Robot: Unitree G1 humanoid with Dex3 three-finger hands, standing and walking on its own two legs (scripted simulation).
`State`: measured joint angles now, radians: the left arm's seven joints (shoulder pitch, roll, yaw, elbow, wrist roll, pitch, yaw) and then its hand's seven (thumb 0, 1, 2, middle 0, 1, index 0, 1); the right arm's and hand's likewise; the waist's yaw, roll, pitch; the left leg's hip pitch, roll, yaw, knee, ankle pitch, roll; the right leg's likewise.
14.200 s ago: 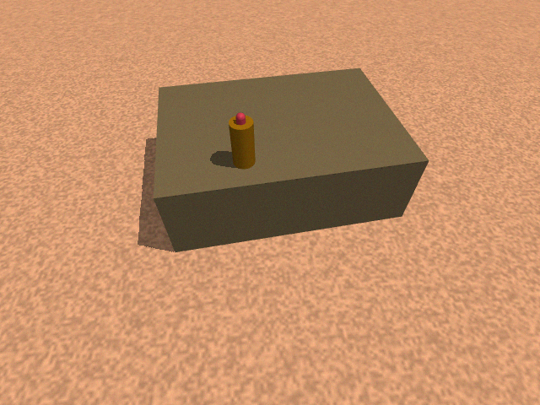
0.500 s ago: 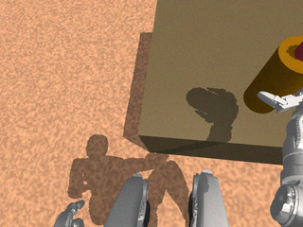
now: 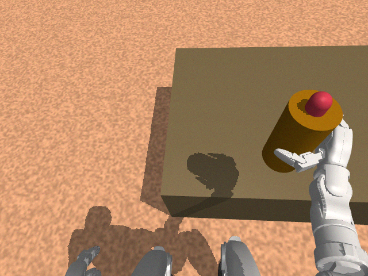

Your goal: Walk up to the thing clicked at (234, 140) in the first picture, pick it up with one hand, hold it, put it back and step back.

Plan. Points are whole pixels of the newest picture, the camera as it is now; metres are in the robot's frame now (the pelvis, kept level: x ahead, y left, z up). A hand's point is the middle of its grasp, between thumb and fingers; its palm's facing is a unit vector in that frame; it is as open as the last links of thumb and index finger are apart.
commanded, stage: lift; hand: right
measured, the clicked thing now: (298, 131) +0.40 -0.21 +0.05
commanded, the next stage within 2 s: hold in 0.88 s
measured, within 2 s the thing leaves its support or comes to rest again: neither
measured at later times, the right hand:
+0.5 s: hand (296, 129) +0.38 -0.19 +0.09, palm faces +0.27 +0.96 +0.01, open 12.0 cm
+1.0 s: hand (292, 130) +0.37 -0.18 +0.11, palm faces +0.27 +0.96 +0.00, open 12.0 cm
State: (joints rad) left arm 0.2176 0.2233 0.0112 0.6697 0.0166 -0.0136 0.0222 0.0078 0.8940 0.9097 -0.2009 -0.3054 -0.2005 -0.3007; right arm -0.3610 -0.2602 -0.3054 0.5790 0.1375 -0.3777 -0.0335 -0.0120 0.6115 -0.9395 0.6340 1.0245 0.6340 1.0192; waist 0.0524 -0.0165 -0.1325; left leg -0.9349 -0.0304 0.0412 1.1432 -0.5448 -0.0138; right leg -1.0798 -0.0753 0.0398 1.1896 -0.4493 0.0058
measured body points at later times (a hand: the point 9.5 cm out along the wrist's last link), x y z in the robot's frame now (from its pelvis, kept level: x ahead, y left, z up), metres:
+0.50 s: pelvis +0.02 +0.00 +0.04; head +0.08 -0.01 +0.49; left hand +0.13 +0.25 -0.08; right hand +0.36 -0.24 +0.09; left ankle +0.00 +0.14 -0.64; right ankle +0.06 -0.12 -0.64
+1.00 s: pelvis +0.02 +0.01 +0.05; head +0.07 +0.00 +0.50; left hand +0.16 +0.25 -0.06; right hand +0.35 -0.23 +0.11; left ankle +0.00 +0.14 -0.64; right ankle +0.06 -0.12 -0.64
